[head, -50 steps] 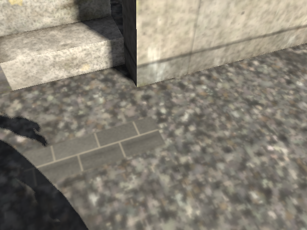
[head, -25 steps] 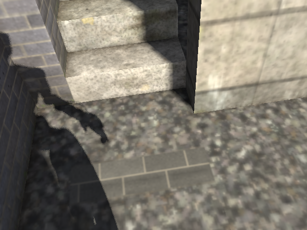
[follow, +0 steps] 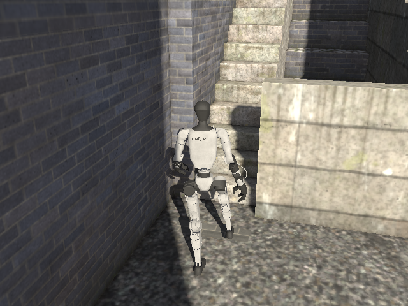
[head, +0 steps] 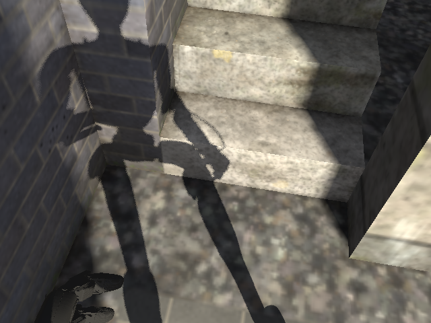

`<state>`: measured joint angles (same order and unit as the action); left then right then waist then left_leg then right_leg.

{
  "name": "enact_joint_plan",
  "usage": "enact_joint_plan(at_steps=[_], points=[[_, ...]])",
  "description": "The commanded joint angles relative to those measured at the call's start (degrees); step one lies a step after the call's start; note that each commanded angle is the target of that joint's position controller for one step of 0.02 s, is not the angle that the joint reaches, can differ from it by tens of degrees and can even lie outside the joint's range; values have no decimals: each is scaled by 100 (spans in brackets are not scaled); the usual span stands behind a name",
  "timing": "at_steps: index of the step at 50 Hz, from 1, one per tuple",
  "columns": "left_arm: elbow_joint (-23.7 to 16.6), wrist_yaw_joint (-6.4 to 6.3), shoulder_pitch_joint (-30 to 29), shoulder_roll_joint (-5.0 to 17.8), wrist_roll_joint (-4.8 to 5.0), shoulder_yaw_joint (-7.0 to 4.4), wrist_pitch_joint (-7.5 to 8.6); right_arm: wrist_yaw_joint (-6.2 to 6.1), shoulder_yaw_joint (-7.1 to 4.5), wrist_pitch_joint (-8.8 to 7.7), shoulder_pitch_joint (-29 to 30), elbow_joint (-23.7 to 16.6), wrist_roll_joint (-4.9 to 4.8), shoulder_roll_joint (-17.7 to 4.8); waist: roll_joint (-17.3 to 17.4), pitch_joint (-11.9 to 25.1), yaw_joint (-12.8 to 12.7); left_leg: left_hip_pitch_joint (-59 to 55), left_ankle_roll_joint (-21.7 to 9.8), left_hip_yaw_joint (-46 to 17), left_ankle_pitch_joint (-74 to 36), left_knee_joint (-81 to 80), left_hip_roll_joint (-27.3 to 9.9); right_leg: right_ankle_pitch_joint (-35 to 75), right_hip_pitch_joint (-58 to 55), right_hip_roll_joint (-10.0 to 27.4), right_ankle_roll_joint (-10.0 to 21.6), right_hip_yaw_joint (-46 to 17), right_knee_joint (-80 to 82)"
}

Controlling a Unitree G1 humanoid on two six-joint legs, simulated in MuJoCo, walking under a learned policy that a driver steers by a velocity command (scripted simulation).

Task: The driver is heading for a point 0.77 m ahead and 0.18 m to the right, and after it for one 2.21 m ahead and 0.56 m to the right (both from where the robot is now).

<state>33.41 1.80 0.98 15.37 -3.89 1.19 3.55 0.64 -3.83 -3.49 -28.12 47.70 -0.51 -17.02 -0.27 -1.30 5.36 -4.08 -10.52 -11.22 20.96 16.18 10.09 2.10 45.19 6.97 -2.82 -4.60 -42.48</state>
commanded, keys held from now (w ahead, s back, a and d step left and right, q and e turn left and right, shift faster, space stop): w+shift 0.24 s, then w+e+shift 0.06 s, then e+shift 0.70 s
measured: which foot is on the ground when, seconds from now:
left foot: down 0.00-0.12, up 0.14-0.46, down 0.48-0.94, up 0.96-1.00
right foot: up 0.00-0.10, down 0.12-0.48, up 0.50-0.92, down 0.94-1.00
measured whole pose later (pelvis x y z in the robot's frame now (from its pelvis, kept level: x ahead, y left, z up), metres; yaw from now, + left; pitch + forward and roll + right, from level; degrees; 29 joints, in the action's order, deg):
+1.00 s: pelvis +0.56 -0.08 -0.01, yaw -24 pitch +2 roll +1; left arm 33.2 1.2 7.1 20.9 0.9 -5.1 -1.6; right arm -3.5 -3.2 1.1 -5.4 43.7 2.0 -20.2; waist 0.2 -4.0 0.1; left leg 21.4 6.2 7.8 27.9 50.5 -10.2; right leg -16.6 25.1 1.2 1.3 -0.1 -39.2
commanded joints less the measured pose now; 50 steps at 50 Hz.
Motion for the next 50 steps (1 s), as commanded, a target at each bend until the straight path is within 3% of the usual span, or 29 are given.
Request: enact_joint_plan(at_steps=[1,3,6,7,8,9,11,13,14,16,19,21,23,24,25,26,27,29,30,33,34,35,39,43,46,47,48,49,50], points=[[-492,44,-771,148,41,13,105,-47,-184,-194,-183,-119,-23,-755,313,-205,138,1308,-40,-780,-4418,-697,-1137,994,-1865,-706,248,874,920],[-431,-25,-473,498,32,-115,182,-110,-206,-248,-10,-93,27,-1004,517,125,-144,546,186,-629,-6097,-10,-1243,486,-2520,-976,452,836,1309],[439,-353,2694,1428,213,-548,180,-149,-220,-250,953,-207,372,-1184,727,1468,-1980,1197,324,-372,-6150,3596,-1239,-1244,-5369,-506,811,242,1086],[526,-417,3135,1848,-91,-691,246,-116,55,-251,214,-395,151,-80,-1095,2248,-1399,3191,495,169,-1662,6295,-529,-2789,-7160,1314,1524,-2350,1050],[516,-280,2780,1752,-73,-728,222,-70,165,-229,-77,-423,-67,-125,-1813,2810,-1199,4043,510,392,314,7135,-222,-3462,-7364,1809,1979,-4775,2309],[471,-222,2037,1322,42,-684,241,-83,118,-191,670,-448,69,-490,-975,1756,-1045,4359,390,305,-444,6817,-701,-3832,-6400,1260,1789,-3948,2587],[667,-190,1794,818,48,-563,287,21,134,-128,1438,-582,194,-544,145,673,-939,4082,387,323,-645,6092,-1038,-2775,-4790,916,1634,-2628,2747],[1022,-173,2115,640,80,-468,389,112,228,-2,1726,-857,348,-155,-14,123,-630,3998,468,230,-235,5663,-1187,-2130,-3929,754,1662,-2156,2978],[1302,-186,2241,601,235,-460,424,91,256,10,1964,-1073,377,-114,-342,-217,-487,4017,613,393,159,5217,-1217,-414,-3729,588,1674,-1630,2991],[1207,-110,1958,695,249,-445,551,142,305,11,2041,-1248,455,-77,-386,-119,-246,3612,835,714,-429,3696,-1359,209,-3351,377,1594,-1135,3226],[1332,-25,1826,1195,381,-620,522,205,409,-125,2550,-1442,332,89,-392,-292,-365,2029,1134,1274,-1842,1669,-847,1474,-2484,-97,1351,-578,3334],[1586,-8,2212,1186,535,-670,454,59,299,-285,2542,-1348,393,-176,-318,-118,-526,1631,1156,1322,-2609,1230,-743,1967,-2784,-380,1124,-496,2881],[1693,-56,2273,1264,609,-734,420,-100,193,-390,1705,-1107,503,-423,-294,305,-160,468,1013,1143,-2940,975,-743,2480,-2692,-718,919,-586,1782],[1713,-79,2218,1189,833,-752,232,-290,56,-402,875,-967,703,-808,-400,591,355,-303,955,712,-4151,894,-1500,782,-2261,-1331,650,-277,321],[1428,-101,2779,524,830,-652,-10,-529,-136,-329,-114,-798,737,-1608,955,1829,136,-1607,704,-1063,-8635,1701,-3925,-4155,-1572,-1843,297,132,-2150],[1502,-153,3377,792,775,-702,-166,-595,-162,-201,-155,-771,376,-1519,1116,2976,-17,-1644,-113,-1492,-11010,1970,-4597,-4328,-1791,-1717,277,-546,-3360],[1618,-163,3115,1079,470,-751,-302,-661,-141,-126,426,-796,152,-1259,773,2702,-266,-1052,-249,-1036,-9697,1541,-4216,-3678,-1810,-1378,232,-546,-3547],[1638,-163,2598,966,262,-721,-458,-695,90,-62,1643,-951,229,-480,754,1443,-616,15,23,-52,-6632,1002,-3327,-2996,-1378,-910,58,-159,-3341],[1677,-178,2490,932,153,-710,-520,-680,133,-11,1912,-949,185,-442,826,1048,-665,517,-7,351,-6035,738,-3115,-2790,-1456,-842,-27,6,-3254],[1362,-246,1963,619,208,-613,-654,-614,91,-43,1655,-616,92,-717,950,729,-661,822,-149,897,-6386,505,-3104,-2644,-1643,-857,-46,190,-2810],[580,-287,1543,510,461,-597,-503,-683,-62,50,2149,-643,303,-1173,1072,907,-903,752,-122,936,-5560,376,-3171,-2426,-1150,-408,-332,19,-2240],[372,-266,1122,567,534,-554,-437,-762,-37,121,2192,-636,213,-1042,1242,883,-786,647,-172,917,-5562,452,-3096,-2179,-1191,-342,-492,73,-1801],[74,-14,1205,425,579,-503,-474,-715,-143,292,2351,-675,215,-1185,1164,881,-835,1072,-14,1441,-3956,132,-3144,-1389,-1508,-137,-193,309,-929],[-132,54,1002,822,546,-666,-607,-499,-219,192,2312,-573,209,-1365,978,516,-796,1558,297,1783,-1984,69,-3167,-1313,-2161,-172,168,684,-284],[-261,11,926,1024,603,-796,-680,-470,-196,391,2270,-525,-14,-1197,792,580,-908,1241,845,2494,-1456,916,-2759,-1287,-2570,-300,436,944,417],[-32,-67,1272,1193,670,-880,-624,-460,-72,482,2153,-440,64,-775,379,396,-911,1627,1074,2651,-1005,1694,-2307,-920,-2970,-755,624,997,1003],[48,-142,1723,1675,583,-1015,-519,-428,-2,497,1901,-553,259,-617,-1129,-4,-975,2784,1453,2800,1006,3373,-1800,2226,-3576,-425,987,44,1580],[-172,-163,1453,2522,374,-1145,-437,-383,83,435,1619,-933,475,-409,-2374,469,-312,4508,1893,2010,1837,5106,-1145,3219,-4363,703,2036,-2217,1696],[-318,-110,1390,2356,295,-1176,-356,-351,-8,304,1912,-1026,267,-774,-1788,1337,-657,4652,1743,872,1593,6028,-1084,2061,-4518,963,2426,-2733,2045]])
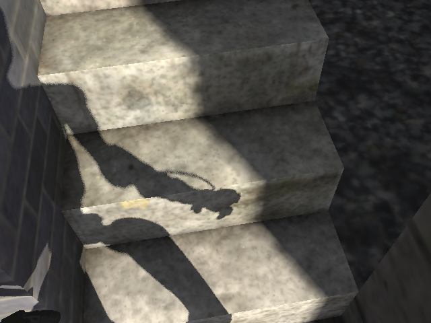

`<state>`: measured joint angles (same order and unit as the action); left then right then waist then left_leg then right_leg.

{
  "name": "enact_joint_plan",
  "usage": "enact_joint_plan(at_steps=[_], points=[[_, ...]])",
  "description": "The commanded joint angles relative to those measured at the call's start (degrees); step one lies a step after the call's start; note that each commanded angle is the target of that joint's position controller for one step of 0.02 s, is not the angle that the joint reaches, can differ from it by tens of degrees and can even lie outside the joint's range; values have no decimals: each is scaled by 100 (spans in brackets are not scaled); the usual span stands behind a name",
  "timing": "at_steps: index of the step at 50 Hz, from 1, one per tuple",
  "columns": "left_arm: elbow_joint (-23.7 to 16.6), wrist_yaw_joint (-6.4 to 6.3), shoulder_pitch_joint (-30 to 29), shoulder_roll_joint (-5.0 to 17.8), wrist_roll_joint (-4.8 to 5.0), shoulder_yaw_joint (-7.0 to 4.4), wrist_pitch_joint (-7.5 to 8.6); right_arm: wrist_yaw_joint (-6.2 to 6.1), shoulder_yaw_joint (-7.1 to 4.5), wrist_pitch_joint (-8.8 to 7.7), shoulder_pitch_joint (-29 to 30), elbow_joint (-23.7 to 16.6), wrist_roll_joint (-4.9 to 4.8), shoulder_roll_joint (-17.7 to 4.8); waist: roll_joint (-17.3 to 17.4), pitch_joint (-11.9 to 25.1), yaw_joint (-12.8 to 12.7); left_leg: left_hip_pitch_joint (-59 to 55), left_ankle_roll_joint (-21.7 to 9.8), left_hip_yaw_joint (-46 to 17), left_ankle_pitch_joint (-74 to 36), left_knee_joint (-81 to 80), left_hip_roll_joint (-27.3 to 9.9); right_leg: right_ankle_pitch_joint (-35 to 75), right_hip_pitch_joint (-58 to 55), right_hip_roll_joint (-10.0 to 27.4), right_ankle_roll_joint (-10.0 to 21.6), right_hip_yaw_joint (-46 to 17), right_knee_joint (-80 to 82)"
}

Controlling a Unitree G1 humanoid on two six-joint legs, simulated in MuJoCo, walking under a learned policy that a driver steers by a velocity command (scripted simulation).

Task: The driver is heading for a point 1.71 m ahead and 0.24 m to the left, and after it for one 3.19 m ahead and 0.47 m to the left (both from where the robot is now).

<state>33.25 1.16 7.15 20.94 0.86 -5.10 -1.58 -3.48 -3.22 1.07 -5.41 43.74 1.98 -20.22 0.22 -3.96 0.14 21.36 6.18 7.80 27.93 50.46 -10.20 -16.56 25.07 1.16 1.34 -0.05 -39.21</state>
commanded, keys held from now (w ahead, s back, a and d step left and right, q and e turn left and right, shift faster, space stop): e+shift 0.24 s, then q+shift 0.76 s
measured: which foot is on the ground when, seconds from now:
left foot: up 0.00-0.38, down 0.40-0.70, up 0.72-1.00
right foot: down 0.00-0.44, up 0.46-0.66, down 0.68-1.00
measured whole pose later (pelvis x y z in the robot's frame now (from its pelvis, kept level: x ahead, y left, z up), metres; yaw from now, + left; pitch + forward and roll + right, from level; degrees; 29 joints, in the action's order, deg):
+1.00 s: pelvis +0.00 +0.02 +0.01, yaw +10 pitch +2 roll -1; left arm 31.9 -1.1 3.7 16.8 -0.9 -3.4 -2.9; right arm 0.1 -2.9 2.5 -9.4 31.5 -0.8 -17.2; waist -0.2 -6.1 0.7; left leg 24.3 6.7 1.4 23.3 49.4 -3.8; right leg -17.2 13.9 1.6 1.9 10.6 -29.8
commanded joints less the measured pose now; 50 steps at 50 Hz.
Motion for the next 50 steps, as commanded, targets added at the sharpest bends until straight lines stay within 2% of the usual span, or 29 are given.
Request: enact_joint_plan(at_steps=[1,2,3,5,6,7,8,13,16,17,19,20,21,22,23,25,27,30,33,34,35,36,37,38,40,41,46,49,50], points=[[-392,-47,530,1509,-144,-457,226,85,-151,-249,-143,-670,-150,-659,-1286,1476,-103,2254,-101,-1307,407,2690,902,3137,-2396,1423,1775,-2989,1775],[-482,-110,10,1158,48,-369,242,9,-215,-294,-210,-562,-170,-761,-733,1301,42,2117,-182,-1459,-42,2371,775,2806,-2166,1227,1365,-2560,1658],[-636,-185,-246,969,189,-308,209,-40,-217,-313,-172,-611,-65,-773,-773,1293,132,2025,-210,-1547,-414,2034,727,2425,-1919,1115,1139,-2430,1530],[-730,-298,-357,754,62,-235,222,2,-208,-311,-13,-673,-37,-636,-851,1316,129,1521,-272,-1426,-754,1365,961,2625,-1614,891,1079,-2239,1534],[-732,-368,-385,697,121,-244,211,35,-232,-320,86,-672,-206,-522,-877,1261,129,1309,-238,-1438,-919,919,1062,2466,-1537,758,1045,-2155,1435],[-754,-394,-102,643,12,-206,186,32,-113,-231,-19,-572,-61,-315,-663,1382,4,1331,-251,-1358,-832,743,1161,2921,-1716,956,1065,-2432,1412],[-752,-425,44,676,-7,-230,184,24,-112,-162,-29,-557,-37,-260,-630,1416,-38,1212,-240,-1440,-851,578,1222,3055,-1692,983,1081,-2580,1403],[-823,-418,192,560,52,-160,253,92,-224,142,-240,-611,-60,-311,-889,1120,124,1408,-186,-1685,-858,536,1319,2061,-1420,991,1087,-3198,1358],[-789,-374,78,270,-64,-18,275,190,-190,107,-365,-539,-24,-151,-845,1396,34,610,-197,-1350,-841,12,1085,2916,-1163,865,969,-2676,1078],[-778,-377,18,319,-20,-10,246,261,-221,2,-606,-484,-134,-142,-1066,1552,31,95,-195,-1260,-976,-355,1057,2876,-1056,727,927,-2395,1073],[-704,-294,-155,-136,-71,201,283,404,-131,-94,-794,-426,-122,190,-904,1520,221,-998,-307,-1015,-1726,-1511,1005,2085,-643,564,725,-2131,1131],[-525,-232,126,-589,-153,362,351,449,-16,-59,-755,-368,8,468,-666,1283,159,-1324,-471,-976,-2305,-2463,1080,1571,-568,374,473,-1934,1184],[-367,-176,594,-663,-240,367,424,470,-42,-66,-513,-497,62,185,36,1070,-207,-1389,-787,-1722,-3545,-2558,683,235,-441,-185,97,-1375,587],[-388,-128,971,-333,-311,273,463,430,-75,-55,109,-814,-1,-198,981,911,-667,-781,-1606,-2704,-4049,-2999,-55,-1184,-577,-697,-355,-865,-75],[-473,-155,553,-81,-226,187,495,420,-60,-97,364,-970,37,-172,1182,885,-551,-110,-2074,-3366,-3094,-3428,-370,-1134,-1006,-459,-481,-794,-221],[-526,-293,-188,-130,-124,139,454,335,-172,-117,240,-1007,-101,-348,861,493,-233,-106,-1713,-3230,-1890,-3450,80,-555,-903,-432,-490,-599,55],[-556,-425,-351,-263,-91,116,353,261,-383,-197,-226,-1029,-273,-778,1067,345,-23,-778,-1612,-3472,-1559,-3346,124,-644,-299,-521,-545,-556,114],[-534,-464,-352,-375,107,73,400,97,-500,-227,-623,-979,-337,-666,1134,320,75,-1103,-1679,-3746,-1410,-3269,210,-1085,-20,-603,-530,-563,232],[-247,-406,114,-302,222,-24,446,63,-561,-143,-230,-1178,-585,-528,964,448,-211,-671,-1385,-3618,-988,-3040,585,2,-995,-656,-345,-332,1589],[-138,-390,323,-96,199,-108,473,73,-546,-113,-126,-1264,-564,-435,695,626,-226,-266,-1147,-3435,-1028,-2733,741,505,-1660,-335,-165,-405,1794],[-35,-401,574,270,41,-220,456,105,-476,-128,89,-1486,-484,-193,-239,660,-277,712,-828,-2826,-810,-1868,1116,294,-2273,420,304,-1238,1942],[-191,-356,222,452,-128,-236,399,212,-419,-235,-166,-1480,-485,-109,-1975,528,-13,1391,-437,-1727,-34,-350,1739,1130,-2232,1341,1047,-2415,2400],[-505,-314,-410,126,-284,-116,363,246,-514,-273,-509,-1408,-474,-473,-1824,629,260,1521,-205,-1755,294,1119,1194,2339,-2015,1844,1369,-2585,2227],[-638,-349,-669,-172,-281,-14,315,269,-606,-200,-769,-1187,-512,-718,-1211,741,356,1401,-68,-1607,143,2052,1105,2823,-1890,1777,1312,-2010,2017],[-693,-363,-806,-116,-150,14,224,262,-485,-13,-976,-1123,-297,-496,-544,608,387,1622,113,-1302,-417,2459,801,3117,-1767,1303,1068,-1033,1718],[-617,-383,-688,43,-130,-11,162,274,-403,35,-762,-1232,-206,-365,-477,543,271,1614,180,-1060,-602,2360,756,3590,-1716,1145,1060,-629,1657],[-536,-336,-308,663,-248,-134,-60,377,-58,118,-182,-1731,-225,2,-588,837,-121,748,153,-531,-398,480,762,4303,-2100,1351,1188,35,1455],[-669,-206,-673,791,-125,-243,-95,342,-84,31,-386,-1686,-304,-236,-662,1060,-46,553,33,-571,-472,-431,617,4676,-2655,1688,1197,-64,1215],[-608,-218,-603,697,-193,-226,-109,305,-69,22,-481,-1617,-318,-230,-743,1094,-71,457,-84,-362,-463,-797,724,4806,-2726,1691,1100,62,1050]])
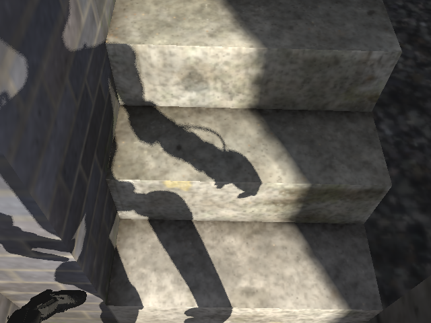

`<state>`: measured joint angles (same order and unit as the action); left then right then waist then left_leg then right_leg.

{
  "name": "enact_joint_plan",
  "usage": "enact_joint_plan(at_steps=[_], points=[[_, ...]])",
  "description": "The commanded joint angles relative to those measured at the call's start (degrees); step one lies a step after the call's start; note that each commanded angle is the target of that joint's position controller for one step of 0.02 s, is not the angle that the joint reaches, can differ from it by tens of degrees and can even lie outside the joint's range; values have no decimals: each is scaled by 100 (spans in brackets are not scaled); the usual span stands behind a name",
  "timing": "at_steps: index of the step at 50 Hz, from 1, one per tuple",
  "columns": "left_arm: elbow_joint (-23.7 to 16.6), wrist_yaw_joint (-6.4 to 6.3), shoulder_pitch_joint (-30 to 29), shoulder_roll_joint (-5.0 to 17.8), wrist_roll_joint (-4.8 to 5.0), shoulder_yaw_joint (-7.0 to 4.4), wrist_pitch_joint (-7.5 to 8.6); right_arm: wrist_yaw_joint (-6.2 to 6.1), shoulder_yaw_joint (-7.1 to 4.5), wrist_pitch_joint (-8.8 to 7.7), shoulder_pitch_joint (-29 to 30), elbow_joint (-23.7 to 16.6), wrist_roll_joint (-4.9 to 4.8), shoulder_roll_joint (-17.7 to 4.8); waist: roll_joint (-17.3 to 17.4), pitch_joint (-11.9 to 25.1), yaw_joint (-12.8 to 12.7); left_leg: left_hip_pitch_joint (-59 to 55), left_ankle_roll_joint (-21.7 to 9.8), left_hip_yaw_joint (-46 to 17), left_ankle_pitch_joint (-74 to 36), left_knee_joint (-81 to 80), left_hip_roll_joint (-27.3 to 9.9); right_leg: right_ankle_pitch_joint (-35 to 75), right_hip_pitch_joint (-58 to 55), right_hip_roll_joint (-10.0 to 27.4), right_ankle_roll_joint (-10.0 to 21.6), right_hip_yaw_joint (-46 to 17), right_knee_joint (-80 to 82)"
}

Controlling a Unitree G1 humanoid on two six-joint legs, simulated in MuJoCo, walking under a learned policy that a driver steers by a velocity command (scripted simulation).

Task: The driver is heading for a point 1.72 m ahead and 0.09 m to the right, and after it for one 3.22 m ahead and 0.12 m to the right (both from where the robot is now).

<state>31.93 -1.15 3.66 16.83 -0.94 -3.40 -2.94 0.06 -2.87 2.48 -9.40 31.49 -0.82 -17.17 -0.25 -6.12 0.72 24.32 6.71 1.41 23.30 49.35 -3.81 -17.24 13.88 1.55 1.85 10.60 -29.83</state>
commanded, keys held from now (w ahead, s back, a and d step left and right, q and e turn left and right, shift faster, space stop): q+shift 0.08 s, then w+q+shift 0.04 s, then w+shift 0.88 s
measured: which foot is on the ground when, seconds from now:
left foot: up 0.00-0.02, down 0.04-1.00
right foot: down 0.00-0.06, up 0.08-0.46, down 0.48-1.00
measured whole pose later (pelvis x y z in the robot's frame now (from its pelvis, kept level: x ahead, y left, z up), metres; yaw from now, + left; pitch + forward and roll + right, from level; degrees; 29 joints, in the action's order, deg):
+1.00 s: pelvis +0.08 -0.04 +0.01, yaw +17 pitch +0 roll -1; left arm 41.9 -0.9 11.9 12.8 -0.4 -1.3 1.6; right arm -3.7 -1.1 -0.9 -10.2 37.1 1.3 -12.9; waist 1.5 -1.5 0.0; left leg 7.1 4.6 -8.0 18.6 25.3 -3.4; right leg -15.7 8.1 -5.2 4.3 1.6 -23.8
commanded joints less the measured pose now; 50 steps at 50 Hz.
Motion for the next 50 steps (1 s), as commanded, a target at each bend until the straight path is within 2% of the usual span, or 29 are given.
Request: enact_joint_plan(at_steps=[1,2,3,4,5,6,7,8,9,11,15,16,17,18,20,22,24,25,26,27,28,30,31,33,36,39,41,42,50], points=[[-422,-41,-266,1069,-56,-340,-16,-24,-124,-178,-281,-325,-24,-598,-694,1364,-30,-213,-317,303,-477,-1341,183,4737,-1435,1548,895,-803,-246],[-196,-100,63,782,-122,-247,72,-24,-257,-304,-699,6,13,-877,-374,1507,128,-954,-658,153,-1360,-2134,340,3932,-1035,1157,495,-419,-811],[-301,-64,188,646,-233,-222,224,-84,-449,-294,-1105,32,87,-1470,604,1357,140,-2218,-1192,-1129,-3644,-2295,-188,1410,614,632,-31,-185,-2015],[-747,-10,-299,129,-398,-41,393,-65,-606,-344,-1399,36,415,-2369,2255,1592,36,-3104,-2595,-3978,-6059,-2342,-1767,-2215,2897,-387,-509,-769,-3645],[-144,25,272,640,-476,-94,235,-127,-518,-194,-1574,-59,324,-1528,461,1937,465,-3173,-2532,-3362,-5569,-2708,-1900,-1924,2611,-299,-349,-1560,-4119],[-1,81,230,587,-488,-71,187,-223,-497,-149,-1152,-49,316,-1511,362,1338,256,-2430,-2295,-3040,-3463,-2988,-1487,-1128,2653,-176,-380,-1718,-3978],[-88,63,1,460,-363,-34,212,-236,-374,-132,-385,-84,219,-1119,485,859,-18,-1852,-2048,-2403,-2325,-3191,-985,-457,2341,68,-419,-1623,-3464],[-150,13,-209,424,-387,6,186,-237,-296,-153,-160,-120,216,-984,629,695,-1,-1648,-1832,-2117,-2522,-3159,-764,-97,2103,26,-502,-1421,-3249],[16,-9,-77,534,-352,-3,147,-243,-249,-182,-93,-112,282,-844,738,896,55,-1600,-1734,-1874,-2907,-3149,-662,-3,1667,-97,-527,-1245,-3153],[141,-36,-2,557,-320,12,121,-251,-220,-297,-514,87,268,-794,594,1054,226,-1916,-1676,-1882,-2734,-3196,-690,23,1508,-140,-521,-1214,-2750],[304,-12,85,397,-283,83,238,-319,-252,-445,-808,332,237,-810,861,776,354,-2088,-1697,-2149,-1711,-3490,-736,-69,1351,-196,-444,-1180,-1754],[327,37,78,333,-241,106,254,-300,-178,-482,-659,298,209,-595,1016,638,350,-1856,-1604,-1989,-1882,-3451,-619,-29,1185,-202,-403,-1119,-1418],[379,63,170,301,-229,122,270,-292,-173,-502,-625,320,208,-582,1041,657,328,-1727,-1571,-1940,-1800,-3450,-571,-134,918,-251,-364,-1054,-1117],[-125,-5,-349,244,111,40,561,-362,-178,-603,-326,380,183,-743,831,1034,283,-1683,-1775,-2261,-1554,-3372,-774,-313,662,-143,-531,-1353,-654],[-117,-6,-124,335,105,11,754,-392,-172,-613,-18,393,150,-787,987,990,189,-1557,-1814,-2467,-1167,-3479,-852,-113,299,-93,-566,-1340,1],[-47,26,253,333,84,-37,838,-374,-119,-619,198,388,116,-672,894,824,-3,-1258,-1622,-2425,-919,-3409,-630,564,-337,-163,-439,-1214,1081],[-84,16,539,382,51,-69,864,-300,-30,-677,251,390,196,-450,659,966,-77,-869,-1288,-2278,-856,-3134,-328,1015,-1112,105,-338,-1335,1259],[-169,-11,473,638,52,-104,793,-289,44,-763,172,282,310,-234,200,869,100,-468,-975,-1735,-445,-3041,108,647,-1205,223,-170,-1619,1180],[-300,-6,417,626,58,-121,741,-306,106,-836,256,309,301,-129,-268,830,46,-640,-711,-1186,-462,-2581,395,-346,-779,449,77,-2071,1746],[-465,0,202,441,-4,-45,702,-332,134,-877,332,309,254,-79,-646,666,110,-719,-583,-962,-631,-2319,376,-886,-506,614,245,-2391,2176],[-578,7,80,304,-58,-1,678,-364,134,-896,357,365,220,-111,-771,558,149,-760,-550,-881,-686,-2255,303,-858,-439,603,307,-2431,2275],[-711,33,68,214,-68,30,679,-387,152,-947,510,386,248,-140,-695,551,131,-873,-540,-800,-881,-2340,147,104,-519,515,321,-2308,2118],[-61,41,645,4,-85,93,609,-298,144,-677,237,440,242,-23,-46,649,133,-1248,-477,-777,-1272,-2596,175,1127,-524,401,175,-1620,1600],[114,41,904,221,28,22,591,-250,68,-566,196,333,271,-157,-101,833,19,-1142,-396,-817,-1378,-2614,169,2467,-988,154,0,-1303,1132],[192,27,708,178,28,46,585,-291,38,-519,251,237,219,-164,-245,991,24,-1216,-378,-723,-1309,-2620,159,2891,-1146,169,-24,-1247,983],[307,24,630,168,28,50,580,-347,41,-503,307,164,217,-100,-124,1026,14,-1274,-372,-650,-1333,-2605,146,3084,-1204,159,32,-1239,904],[363,33,576,291,43,1,563,-366,24,-490,231,144,233,-108,-8,1058,32,-1291,-347,-551,-1395,-2562,143,3209,-1272,125,105,-1267,767],[335,22,460,196,43,44,582,-354,51,-470,259,109,232,-36,28,1088,51,-1318,-323,-574,-1572,-2588,87,3472,-1274,146,86,-1236,738],[613,9,650,251,47,60,540,-401,53,-425,93,74,208,-57,80,1053,-56,-1351,-328,-553,-1733,-2586,41,3666,-1420,109,110,-1226,667]])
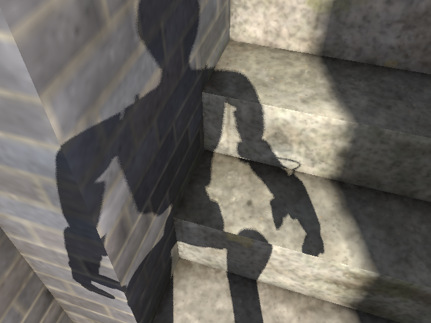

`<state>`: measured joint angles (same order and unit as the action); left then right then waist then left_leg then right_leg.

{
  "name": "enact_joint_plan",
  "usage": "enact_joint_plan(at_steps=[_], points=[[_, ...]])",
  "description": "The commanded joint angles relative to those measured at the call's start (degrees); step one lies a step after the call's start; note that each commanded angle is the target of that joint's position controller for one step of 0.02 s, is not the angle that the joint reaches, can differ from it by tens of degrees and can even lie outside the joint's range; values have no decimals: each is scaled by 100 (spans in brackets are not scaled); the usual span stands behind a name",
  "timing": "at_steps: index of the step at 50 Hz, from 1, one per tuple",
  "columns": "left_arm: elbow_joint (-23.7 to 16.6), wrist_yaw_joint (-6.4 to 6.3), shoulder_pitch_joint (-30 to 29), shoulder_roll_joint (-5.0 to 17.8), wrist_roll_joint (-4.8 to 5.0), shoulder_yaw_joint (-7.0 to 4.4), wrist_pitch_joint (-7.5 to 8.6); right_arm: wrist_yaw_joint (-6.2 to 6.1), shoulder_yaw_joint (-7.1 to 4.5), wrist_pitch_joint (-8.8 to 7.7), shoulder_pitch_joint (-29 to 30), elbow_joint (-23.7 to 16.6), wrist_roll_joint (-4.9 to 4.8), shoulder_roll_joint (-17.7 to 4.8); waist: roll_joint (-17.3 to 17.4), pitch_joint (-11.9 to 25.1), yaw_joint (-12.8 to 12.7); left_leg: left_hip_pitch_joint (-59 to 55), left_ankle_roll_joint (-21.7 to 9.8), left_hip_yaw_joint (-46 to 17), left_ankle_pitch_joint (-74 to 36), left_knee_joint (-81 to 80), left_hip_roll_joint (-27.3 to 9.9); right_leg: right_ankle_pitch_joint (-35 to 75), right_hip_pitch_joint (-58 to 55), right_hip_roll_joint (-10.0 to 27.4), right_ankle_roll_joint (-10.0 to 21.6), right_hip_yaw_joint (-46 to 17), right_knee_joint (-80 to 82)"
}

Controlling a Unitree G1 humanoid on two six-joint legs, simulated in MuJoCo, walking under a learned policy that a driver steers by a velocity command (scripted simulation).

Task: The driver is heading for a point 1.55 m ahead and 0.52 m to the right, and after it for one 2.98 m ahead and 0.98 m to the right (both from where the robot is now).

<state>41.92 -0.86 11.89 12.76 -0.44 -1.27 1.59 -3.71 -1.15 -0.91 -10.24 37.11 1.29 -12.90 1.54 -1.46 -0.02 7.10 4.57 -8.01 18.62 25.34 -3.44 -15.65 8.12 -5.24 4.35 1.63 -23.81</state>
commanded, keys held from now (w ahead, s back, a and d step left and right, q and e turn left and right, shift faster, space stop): w+shift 1.00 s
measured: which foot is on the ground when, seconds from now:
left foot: down 0.00-1.00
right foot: down 0.00-1.00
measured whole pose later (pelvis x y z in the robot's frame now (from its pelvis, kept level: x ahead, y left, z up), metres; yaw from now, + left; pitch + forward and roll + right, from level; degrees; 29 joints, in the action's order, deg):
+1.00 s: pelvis -0.01 +0.00 +0.00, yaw -1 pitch -1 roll -1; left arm 49.3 -0.7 10.2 14.0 0.0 0.5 2.2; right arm -3.5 0.5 -1.6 -9.5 39.8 1.2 -12.5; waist 1.5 -1.0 -0.3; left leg 5.3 4.8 -5.8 15.4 21.1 -4.1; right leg -12.7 7.1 -5.0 4.3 1.3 -20.6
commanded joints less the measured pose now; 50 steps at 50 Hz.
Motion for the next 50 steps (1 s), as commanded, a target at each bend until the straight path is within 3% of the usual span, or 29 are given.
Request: enact_joint_plan(at_steps=[1,27,49,50], points=[[-363,-21,-171,673,-4,-151,84,-26,-118,-85,159,-488,-4,-492,-90,568,14,365,-114,385,-1290,-197,-4,3503,-847,784,-139,-332,69],[72,7,-311,752,10,-48,99,-7,-39,-112,256,-389,0,-508,9,326,-10,278,-127,335,-1065,-574,-125,2159,-583,734,-124,-410,396],[477,4,-188,849,44,-7,138,-6,13,-164,264,-139,-20,-512,-36,345,-51,166,-90,376,-1018,-632,-134,1992,-543,766,-125,-470,557],[481,0,-300,823,54,38,103,42,78,-173,403,-135,6,-397,-15,372,-50,137,-78,376,-1012,-678,-113,1787,-518,827,-65,-477,638]])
